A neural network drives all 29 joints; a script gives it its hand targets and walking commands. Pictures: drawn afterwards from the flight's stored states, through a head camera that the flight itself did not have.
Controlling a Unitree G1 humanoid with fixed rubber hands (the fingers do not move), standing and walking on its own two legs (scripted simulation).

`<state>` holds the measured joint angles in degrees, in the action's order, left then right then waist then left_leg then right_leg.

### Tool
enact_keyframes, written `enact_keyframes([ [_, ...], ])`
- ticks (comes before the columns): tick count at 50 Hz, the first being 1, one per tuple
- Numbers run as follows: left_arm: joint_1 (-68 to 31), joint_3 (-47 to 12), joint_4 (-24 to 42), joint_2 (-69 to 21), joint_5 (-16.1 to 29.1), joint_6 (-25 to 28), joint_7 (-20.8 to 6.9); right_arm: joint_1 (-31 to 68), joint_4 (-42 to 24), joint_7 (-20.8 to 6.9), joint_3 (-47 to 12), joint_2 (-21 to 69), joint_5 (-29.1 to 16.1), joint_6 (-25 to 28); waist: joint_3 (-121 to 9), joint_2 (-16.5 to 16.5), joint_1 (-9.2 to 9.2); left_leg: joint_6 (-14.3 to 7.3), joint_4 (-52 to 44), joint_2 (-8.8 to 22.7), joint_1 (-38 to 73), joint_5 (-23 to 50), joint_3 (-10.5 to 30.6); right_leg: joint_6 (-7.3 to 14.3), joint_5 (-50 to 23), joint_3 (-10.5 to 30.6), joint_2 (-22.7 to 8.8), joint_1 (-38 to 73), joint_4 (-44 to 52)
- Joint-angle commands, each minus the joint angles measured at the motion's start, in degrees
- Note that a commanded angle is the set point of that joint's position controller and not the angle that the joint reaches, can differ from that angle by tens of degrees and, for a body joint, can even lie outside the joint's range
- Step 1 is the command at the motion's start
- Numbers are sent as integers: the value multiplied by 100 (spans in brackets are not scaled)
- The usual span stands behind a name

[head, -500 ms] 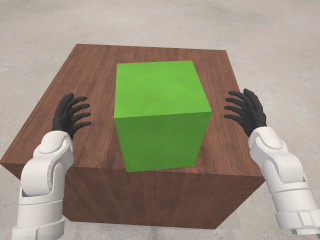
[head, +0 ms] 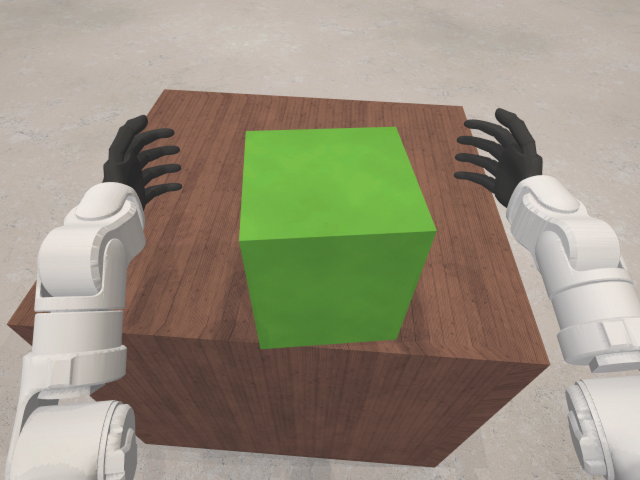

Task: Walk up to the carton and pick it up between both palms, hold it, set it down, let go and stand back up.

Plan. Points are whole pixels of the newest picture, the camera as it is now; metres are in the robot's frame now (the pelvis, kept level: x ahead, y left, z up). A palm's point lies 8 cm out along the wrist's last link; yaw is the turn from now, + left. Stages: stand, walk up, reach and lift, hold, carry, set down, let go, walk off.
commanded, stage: reach and lift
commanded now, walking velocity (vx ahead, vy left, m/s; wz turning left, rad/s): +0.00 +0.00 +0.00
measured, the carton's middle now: (325, 241) +0.44 +0.03 +0.04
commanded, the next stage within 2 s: none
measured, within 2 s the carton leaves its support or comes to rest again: neither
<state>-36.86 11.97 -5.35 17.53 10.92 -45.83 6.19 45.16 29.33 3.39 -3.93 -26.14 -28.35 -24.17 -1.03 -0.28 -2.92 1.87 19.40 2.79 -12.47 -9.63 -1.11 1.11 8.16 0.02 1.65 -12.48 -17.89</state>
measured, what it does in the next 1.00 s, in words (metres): stands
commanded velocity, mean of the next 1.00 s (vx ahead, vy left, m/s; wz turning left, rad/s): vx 0.00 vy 0.00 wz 0.00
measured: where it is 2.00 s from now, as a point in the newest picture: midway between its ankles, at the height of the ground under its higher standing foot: outside the picture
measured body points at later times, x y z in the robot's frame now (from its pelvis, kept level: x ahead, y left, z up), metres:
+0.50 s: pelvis +0.00 +0.00 +0.00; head +0.02 +0.00 +0.45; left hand +0.41 +0.25 +0.16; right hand +0.46 -0.16 +0.17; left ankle +0.00 +0.14 -0.75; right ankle +0.01 -0.11 -0.75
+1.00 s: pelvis +0.00 -0.01 +0.00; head +0.04 +0.00 +0.45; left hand +0.40 +0.23 +0.08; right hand +0.46 -0.13 +0.09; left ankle +0.00 +0.14 -0.75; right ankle +0.01 -0.11 -0.75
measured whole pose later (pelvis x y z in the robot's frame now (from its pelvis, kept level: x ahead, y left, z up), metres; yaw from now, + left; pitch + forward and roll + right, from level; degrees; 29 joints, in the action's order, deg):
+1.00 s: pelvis +0.00 -0.01 +0.00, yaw +1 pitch +9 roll -1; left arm -41.8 8.9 -49.8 8.2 3.2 -2.1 6.3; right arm 49.8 64.4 2.4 -1.9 -14.4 -16.0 2.7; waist -5.4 -0.7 -6.4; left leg 2.4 21.7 3.2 -20.9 -9.7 0.4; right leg 1.6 8.1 -1.2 2.1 -19.9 -19.0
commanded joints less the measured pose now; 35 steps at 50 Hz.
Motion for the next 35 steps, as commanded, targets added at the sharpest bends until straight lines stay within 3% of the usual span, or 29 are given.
enact_keyframes([
  [1,-2723,65,214,889,65,328,33,2965,-392,-94,397,-930,-7,208,-2892,7,-63,-61,59,-280,709,1463,-40,-213,-1484,-5,126,940,-50],
  [7,-3199,-66,-221,991,64,447,34,3353,331,-143,346,-1008,-47,257,-3189,110,-26,15,191,-268,892,1920,-20,-229,-1883,-60,152,1065,-83],
  [16,-3416,-221,-1291,882,-15,945,-79,3559,1189,-217,211,-695,117,446,-2904,28,-56,-21,91,-308,506,1703,-19,-285,-1754,-53,104,1196,-48],
  [19,-3117,-222,-1577,767,-73,1241,-182,3278,1284,-209,142,-491,211,611,-2791,-69,-83,-34,113,-333,495,1840,-29,-324,-1873,-36,93,1309,-41],
  [23,-2857,-174,-1256,596,-255,1613,-257,2941,1008,-115,332,-380,443,949,-3029,66,-38,78,194,-372,686,2198,-41,-350,-2137,-106,140,1404,-59],
  [25,-2844,-237,-1286,462,-287,1840,-254,2898,976,-88,443,-256,632,1147,-2975,115,-31,96,188,-372,663,2048,-46,-341,-1841,-160,142,1228,-31],
  [27,-2876,-320,-1407,349,-271,2139,-222,2898,931,-79,563,-124,845,1356,-3004,88,-37,85,168,-358,637,1846,-50,-323,-1517,-194,132,1036,4],
  [28,-2944,-260,-1059,360,-420,2327,-52,3134,758,-194,561,-307,821,1509,-3249,257,-376,201,151,-288,851,1820,-85,-205,-1030,-292,257,754,-46],
  [29,-2942,-425,-1178,258,-361,2419,56,3109,857,-244,605,-274,860,1592,-3300,273,-263,196,253,-261,1047,1822,-77,-164,-822,-303,279,462,2],
  [31,-2962,-514,-1404,160,-230,2601,140,3167,919,-263,722,-230,1041,1729,-3469,127,-203,118,308,-234,987,1703,-60,-147,-693,-284,249,294,27],
  [35,-3012,-498,-1863,54,-251,3081,193,3110,1278,-207,746,-1,1297,1987,-3710,-61,-242,26,349,-238,581,1667,-113,-195,-986,-160,152,486,-88],
])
